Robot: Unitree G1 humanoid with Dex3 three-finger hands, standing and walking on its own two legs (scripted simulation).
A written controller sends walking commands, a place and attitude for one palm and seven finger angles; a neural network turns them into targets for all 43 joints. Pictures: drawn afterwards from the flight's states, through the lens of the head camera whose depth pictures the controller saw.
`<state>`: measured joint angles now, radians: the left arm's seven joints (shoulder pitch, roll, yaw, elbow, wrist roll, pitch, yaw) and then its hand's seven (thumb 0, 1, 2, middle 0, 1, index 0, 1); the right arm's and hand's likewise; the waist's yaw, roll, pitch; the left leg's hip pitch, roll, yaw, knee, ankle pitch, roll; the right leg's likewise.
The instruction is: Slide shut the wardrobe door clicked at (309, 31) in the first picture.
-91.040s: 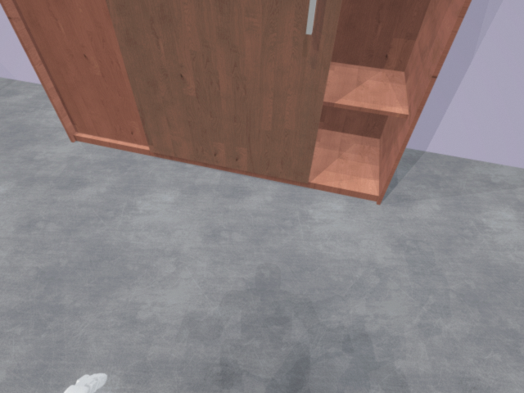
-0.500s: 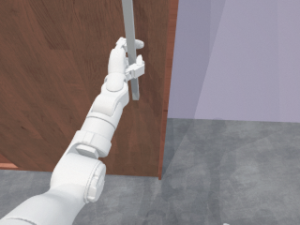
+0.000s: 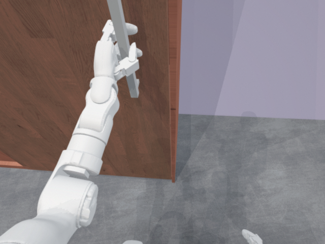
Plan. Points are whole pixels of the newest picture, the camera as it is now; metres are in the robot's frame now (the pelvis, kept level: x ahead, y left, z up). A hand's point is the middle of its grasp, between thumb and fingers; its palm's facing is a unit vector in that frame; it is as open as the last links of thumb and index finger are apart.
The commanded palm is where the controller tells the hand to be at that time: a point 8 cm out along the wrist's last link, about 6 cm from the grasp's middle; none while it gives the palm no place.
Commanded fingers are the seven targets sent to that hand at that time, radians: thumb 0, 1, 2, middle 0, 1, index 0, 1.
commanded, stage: step sideways, sliding the door along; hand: left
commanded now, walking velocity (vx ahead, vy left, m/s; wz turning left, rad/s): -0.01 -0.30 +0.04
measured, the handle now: (125, 40) +0.50 +0.13 +0.23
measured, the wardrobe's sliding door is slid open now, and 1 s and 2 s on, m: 0.00 0.00 0.00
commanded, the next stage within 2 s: none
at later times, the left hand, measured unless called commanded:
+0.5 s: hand (139, 59) +0.46 +0.09 +0.20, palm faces +0.37 -0.92 -0.08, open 6.4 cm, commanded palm +0.43 +0.05 +0.20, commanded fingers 0.00 0.90 0.90 -0.45 -1.40 -0.45 -1.40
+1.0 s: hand (144, 56) +0.47 +0.08 +0.21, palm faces +0.65 -0.76 -0.02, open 6.9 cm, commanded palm +0.43 +0.00 +0.20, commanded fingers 0.00 0.90 0.90 -0.45 -1.40 -0.45 -1.40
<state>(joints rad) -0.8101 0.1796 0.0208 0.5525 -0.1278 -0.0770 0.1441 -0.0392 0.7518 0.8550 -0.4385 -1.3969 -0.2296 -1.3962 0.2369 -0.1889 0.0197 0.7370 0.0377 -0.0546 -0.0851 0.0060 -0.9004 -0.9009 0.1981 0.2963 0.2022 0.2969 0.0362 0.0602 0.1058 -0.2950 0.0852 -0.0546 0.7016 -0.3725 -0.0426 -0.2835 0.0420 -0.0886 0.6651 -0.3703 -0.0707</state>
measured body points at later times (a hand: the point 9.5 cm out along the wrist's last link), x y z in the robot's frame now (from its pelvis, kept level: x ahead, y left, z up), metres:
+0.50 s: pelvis +0.08 -0.15 -0.01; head +0.16 -0.13 +0.43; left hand +0.43 +0.14 +0.21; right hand +0.34 -0.28 -0.11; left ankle +0.00 +0.10 -0.71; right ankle +0.17 -0.29 -0.72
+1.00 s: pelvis +0.18 -0.20 +0.01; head +0.26 -0.20 +0.45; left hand +0.43 +0.12 +0.21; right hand +0.42 -0.34 -0.10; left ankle +0.06 -0.06 -0.69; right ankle +0.18 -0.31 -0.72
